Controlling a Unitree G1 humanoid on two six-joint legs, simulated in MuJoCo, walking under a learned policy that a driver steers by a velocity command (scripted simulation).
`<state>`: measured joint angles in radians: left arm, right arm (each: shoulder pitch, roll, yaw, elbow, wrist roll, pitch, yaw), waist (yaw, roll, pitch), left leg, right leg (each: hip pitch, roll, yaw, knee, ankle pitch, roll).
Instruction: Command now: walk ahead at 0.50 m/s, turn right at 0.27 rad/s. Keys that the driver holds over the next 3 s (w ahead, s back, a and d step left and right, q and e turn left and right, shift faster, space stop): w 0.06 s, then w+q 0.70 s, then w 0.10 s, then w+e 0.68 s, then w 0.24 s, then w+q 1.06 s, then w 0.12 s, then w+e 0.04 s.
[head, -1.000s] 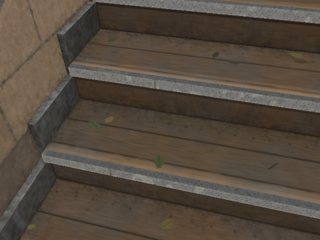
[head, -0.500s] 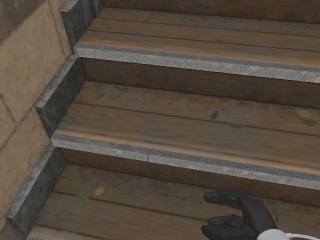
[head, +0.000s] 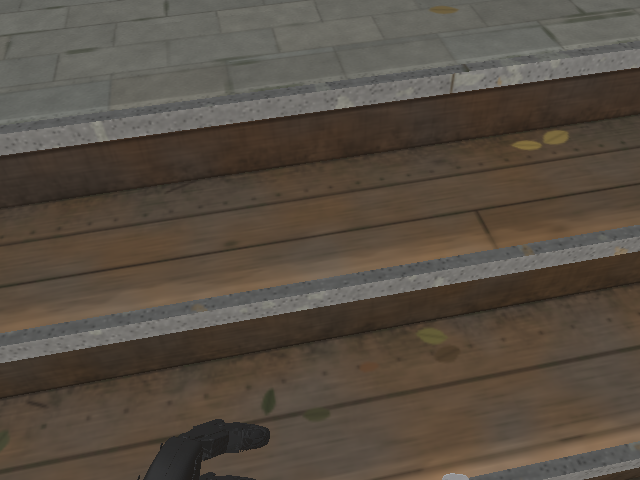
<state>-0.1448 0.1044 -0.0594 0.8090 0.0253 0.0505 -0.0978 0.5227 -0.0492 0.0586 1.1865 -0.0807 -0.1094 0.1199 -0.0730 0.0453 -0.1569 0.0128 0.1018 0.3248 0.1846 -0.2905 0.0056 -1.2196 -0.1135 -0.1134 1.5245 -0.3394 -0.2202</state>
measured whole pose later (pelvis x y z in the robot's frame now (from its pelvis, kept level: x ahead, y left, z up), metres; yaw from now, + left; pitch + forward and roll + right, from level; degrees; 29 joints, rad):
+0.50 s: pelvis +0.23 -0.02 +0.16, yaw +7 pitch +5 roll -2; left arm 0.45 0.08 -0.05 1.16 0.16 -0.07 -0.07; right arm 0.12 -0.12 0.04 0.96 -0.01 -0.03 0.07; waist 0.02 0.02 -0.12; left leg -1.43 0.03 -0.10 2.11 -0.02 0.27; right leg -0.14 -0.02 -0.27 0.42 -0.36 -0.03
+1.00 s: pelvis +0.47 +0.10 +0.32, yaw +18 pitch +5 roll +1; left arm 0.15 0.16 -0.02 0.98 0.00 -0.08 -0.06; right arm 0.48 -0.13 0.00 1.19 -0.10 -0.04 0.07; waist 0.01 -0.01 -0.13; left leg -0.36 -0.11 0.01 0.66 -0.37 0.09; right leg -1.39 -0.03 0.11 2.26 -0.11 -0.23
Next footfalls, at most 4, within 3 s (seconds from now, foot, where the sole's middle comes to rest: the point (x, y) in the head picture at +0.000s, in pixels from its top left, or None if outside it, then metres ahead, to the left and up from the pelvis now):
0.02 right None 0.19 -0.12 -0.61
0.66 left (221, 461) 0.46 0.16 -0.44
1.20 right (272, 239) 0.77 0.06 -0.27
1.76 left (147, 66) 1.06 0.27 -0.09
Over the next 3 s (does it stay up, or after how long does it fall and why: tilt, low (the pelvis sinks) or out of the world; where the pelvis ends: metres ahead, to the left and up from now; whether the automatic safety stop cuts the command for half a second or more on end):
stays up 1.43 0.30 0.67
